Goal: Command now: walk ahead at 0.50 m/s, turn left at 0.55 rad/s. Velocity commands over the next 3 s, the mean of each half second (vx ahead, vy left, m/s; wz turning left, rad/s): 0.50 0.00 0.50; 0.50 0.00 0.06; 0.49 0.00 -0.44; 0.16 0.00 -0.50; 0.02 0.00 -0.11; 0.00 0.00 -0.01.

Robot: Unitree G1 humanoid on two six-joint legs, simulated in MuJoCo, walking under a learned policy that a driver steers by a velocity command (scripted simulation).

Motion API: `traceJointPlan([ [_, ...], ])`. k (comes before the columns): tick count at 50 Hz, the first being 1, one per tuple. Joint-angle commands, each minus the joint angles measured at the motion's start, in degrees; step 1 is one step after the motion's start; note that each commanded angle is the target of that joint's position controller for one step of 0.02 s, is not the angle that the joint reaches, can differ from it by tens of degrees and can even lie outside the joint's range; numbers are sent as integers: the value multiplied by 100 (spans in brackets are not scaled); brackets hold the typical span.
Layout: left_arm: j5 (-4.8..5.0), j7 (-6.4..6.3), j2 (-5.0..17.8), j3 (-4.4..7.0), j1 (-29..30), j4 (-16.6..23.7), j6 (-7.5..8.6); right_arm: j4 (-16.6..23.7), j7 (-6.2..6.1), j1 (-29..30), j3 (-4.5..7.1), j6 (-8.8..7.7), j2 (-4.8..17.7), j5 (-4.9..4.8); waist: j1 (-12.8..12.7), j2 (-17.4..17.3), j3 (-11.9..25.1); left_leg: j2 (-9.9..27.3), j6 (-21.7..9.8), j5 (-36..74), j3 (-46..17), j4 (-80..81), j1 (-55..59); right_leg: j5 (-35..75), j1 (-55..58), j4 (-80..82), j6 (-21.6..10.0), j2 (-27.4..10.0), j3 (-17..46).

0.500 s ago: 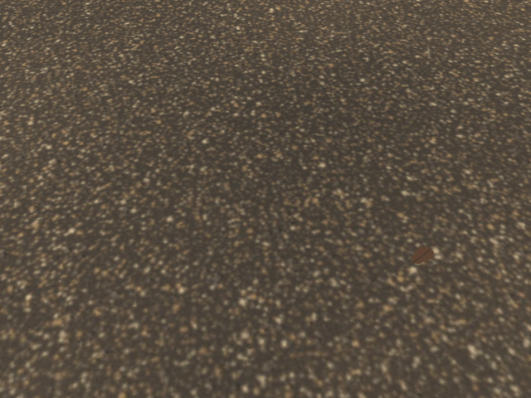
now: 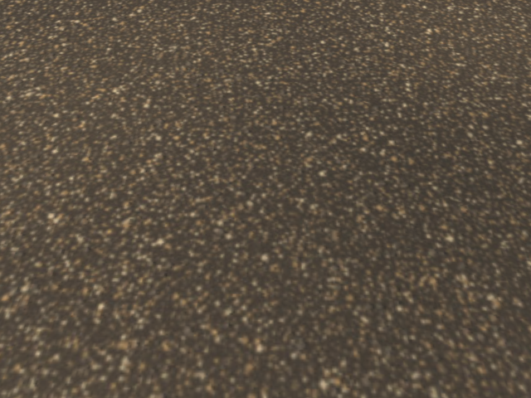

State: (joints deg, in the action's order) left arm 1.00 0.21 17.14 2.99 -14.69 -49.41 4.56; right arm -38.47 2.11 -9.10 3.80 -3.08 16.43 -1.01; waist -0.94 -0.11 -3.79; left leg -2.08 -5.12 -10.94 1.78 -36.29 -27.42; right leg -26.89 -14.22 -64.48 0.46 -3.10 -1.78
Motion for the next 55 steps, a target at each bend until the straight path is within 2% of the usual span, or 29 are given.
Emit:
traceJointPlan([
  [1, 6, 20, 638, 82, 577, 784, 409, 171, -58, -1026, 267, -82, 883, 18, 426, -54, 1073, 1595, -1216, 427, -2834, 1912, 3263, 590, -3049, -737, -172, -244, 627],
  [3, -105, 10, 695, 151, 403, 734, 271, 378, -92, -565, 173, -79, 654, 101, 66, -231, 781, 1284, -1132, 1213, -2277, 2189, 2205, 985, -2314, -174, -69, -424, 639],
  [5, -170, 7, 545, 136, 313, 744, 149, 393, -141, -557, 201, -112, 753, 60, -32, -202, 716, 1158, -1200, 1767, -1961, 2319, 1797, 1209, -2155, 242, 138, -367, 531],
  [11, -139, 37, 252, 1, 1516, 1097, 147, 222, -306, -976, 269, -49, 961, -3, 368, -460, 372, 697, -782, 1090, -1462, 2271, 1330, 3090, -1761, 2827, 373, 107, 405],
  [15, -60, 120, 490, 71, 1811, 1252, 231, 74, -327, -1225, 280, -3, 942, -54, 446, -568, 339, 946, -653, 569, -2037, 1888, 1713, 3171, -1490, 3510, 229, 225, 634],
  [18, -73, 171, 646, 147, 1426, 1153, 310, 12, -358, -1175, 264, 43, 846, -2, 259, -767, 392, 1184, -544, 865, -2308, 1420, 2156, 2610, -1162, 3634, -38, 181, 572],
  [19, -102, 156, 703, 204, 1026, 1035, 336, 14, -348, -1126, 233, 64, 763, 13, 46, -778, 526, 1030, -445, 1346, -2241, 1046, 2165, 2531, -616, 3835, -182, 265, 406],
  [20, -173, 131, 874, 283, 444, 921, 365, 45, -320, -1138, 145, 64, 545, 48, -225, -632, 1016, 695, -270, 1612, -1987, 131, 1980, 2513, 391, 3804, -413, 29, 551],
  [21, -235, 113, 1214, 360, -358, 858, 362, 119, -322, -1468, 31, 50, 266, 144, -359, 226, 1880, 179, -2, 368, -1529, -1567, 958, 2384, 2054, 3603, -894, -969, 1798],
  [22, -177, 178, 1493, 461, -846, 546, 280, 127, -312, -2245, -37, -16, 70, -70, -81, 2182, 2244, -452, 352, -2256, -1100, -3252, -956, 748, 3338, 4518, -1721, -1901, 4523],
  [23, -4, 200, 937, 328, -737, 619, 272, 13, -325, -1920, 53, -35, 641, -135, -283, 1299, 1696, -120, 355, -2104, -1438, -3859, -1608, -530, 3076, 4840, -1582, -1851, 4755],
  [24, -14, 171, 674, 247, -392, 682, 235, 136, -318, -1176, 108, -36, 858, -111, -383, 723, 992, 92, 333, -1575, -1271, -3903, -1768, -327, 2367, 4888, -1363, -1661, 3839],
  [25, -95, 161, 601, 197, -111, 733, 200, 237, -324, -751, 92, -43, 815, -12, -301, 304, 644, 303, 325, -1191, -1059, -3707, -1600, 360, 1669, 4954, -1270, -1429, 3182],
  [26, -133, 147, 505, 160, 52, 710, 181, 310, -303, -557, 95, -72, 725, 61, -180, 272, 412, 491, 319, -914, -992, -3359, -1473, 961, 1196, 5060, -1279, -1234, 2750],
  [28, -155, 119, 365, 100, 97, 659, 200, 288, -249, -688, 68, -80, 525, 41, 14, 575, 452, 702, 335, -670, -832, -2898, -1040, 1698, 828, 5259, -1251, -940, 2173],
  [31, -61, 82, 586, 146, -97, 513, 223, 397, -234, -442, -17, -71, 298, 74, -9, 524, 378, 803, 462, -461, -599, -2148, -1176, 2474, 738, 5496, -1418, -959, 1698],
  [34, -28, 43, 749, 178, -236, 409, 161, 516, -203, 64, -91, -118, 169, 82, -162, 420, 309, 810, 543, 411, -457, -1080, -1119, 2783, 764, 5623, -1336, -852, 1226],
  [37, 18, 35, 809, 167, -478, 278, 99, 608, -138, 576, -117, -161, 121, 35, -353, 426, 203, 649, 570, 1162, -279, -148, -740, 2887, 744, 5588, -1188, -720, 842],
  [42, 60, 19, 923, 184, -827, 46, -44, 825, -10, 1102, -73, -210, 248, -26, -404, 490, 35, 486, 356, 913, -246, 551, -575, 3086, 1367, 5275, -1047, -1087, 940],
  [44, 71, -7, 1019, 213, -750, 22, -106, 756, -3, 741, 12, -234, 422, 4, -95, 528, 220, 323, 177, 641, -145, 831, 155, 4056, 1457, 4744, -919, -1087, 911],
  [45, 75, -15, 984, 191, -686, 32, -127, 557, -39, 57, 132, -239, 616, 36, 294, 433, 622, 194, 32, 710, -44, 1034, 1178, 4767, 1272, 3961, -796, -853, 739],
  [46, -1, -17, 789, 105, -613, 136, -109, 347, -103, -901, 261, -229, 925, 100, 733, 253, 1336, 659, -209, 830, -455, 825, 2762, 4280, 459, 2700, -608, -573, 562],
  [47, -112, 0, 166, -89, -1014, 334, -16, 281, -171, -1621, 392, -178, 1522, 230, 743, -1048, 2267, 2227, -866, 630, -2576, 820, 4974, 1680, -1648, 479, -200, 227, 161],
  [48, 19, 18, 272, -89, -1161, 270, 81, 208, -152, -1770, 321, -143, 1229, 178, 758, -1579, 2748, 2717, -1275, -316, -4203, 1632, 5106, -631, -2533, -577, -152, 482, 800],
  [49, 168, 29, 797, 77, -731, 327, 101, 191, -148, -1443, 206, -149, 879, 134, 754, -976, 1762, 2491, -1015, -707, -3494, 1798, 4345, -315, -2980, -964, -182, 162, 951],
  [50, 186, 30, 794, 93, -369, 419, 92, 200, -147, -1072, 136, -160, 680, 108, 605, -753, 1175, 2232, -818, -609, -2675, 1955, 3569, 203, -2972, -829, -200, -98, 792],
  [51, 123, 13, 706, 102, -215, 428, 46, 174, -121, -720, 77, -189, 497, 118, 420, -535, 760, 1972, -708, -321, -2123, 2207, 2860, 590, -2781, -550, -159, -262, 731],
  [52, 68, -9, 642, 139, -273, 394, -35, 155, -101, -475, 44, -248, 363, 140, 230, -632, 546, 1768, -608, -7, -1658, 2434, 2367, 899, -2491, -293, -127, -408, 773],
  [55, 76, -19, 315, 120, -444, 345, -230, -15, -98, -270, 94, -391, 375, 188, -18, -530, 359, 1646, -609, 855, -841, 2830, 1778, 1431, -2154, -133, -11, -447, 797],
])
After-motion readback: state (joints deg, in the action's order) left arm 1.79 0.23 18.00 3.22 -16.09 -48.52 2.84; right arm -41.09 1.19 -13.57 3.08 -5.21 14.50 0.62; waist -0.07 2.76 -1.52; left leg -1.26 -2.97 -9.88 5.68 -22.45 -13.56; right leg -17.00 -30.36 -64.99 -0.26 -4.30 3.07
